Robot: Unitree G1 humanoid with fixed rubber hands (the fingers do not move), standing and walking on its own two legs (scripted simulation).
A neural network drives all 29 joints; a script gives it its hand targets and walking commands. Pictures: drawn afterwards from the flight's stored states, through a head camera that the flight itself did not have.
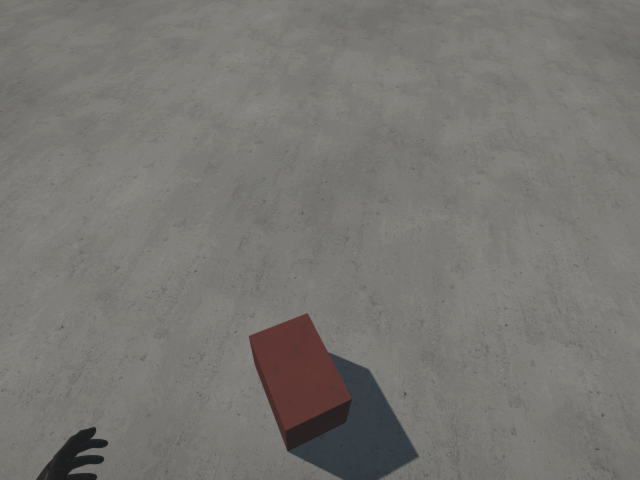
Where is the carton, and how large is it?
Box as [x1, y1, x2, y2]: [249, 313, 351, 450]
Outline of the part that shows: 307,313 249,336 254,363 287,450 345,422 351,400 340,376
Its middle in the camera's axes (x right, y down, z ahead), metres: -0.06 +0.41 +1.16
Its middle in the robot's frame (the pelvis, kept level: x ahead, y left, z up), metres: +0.54 +0.04 -0.67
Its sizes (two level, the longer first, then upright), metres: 0.289 0.191 0.198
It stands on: the floor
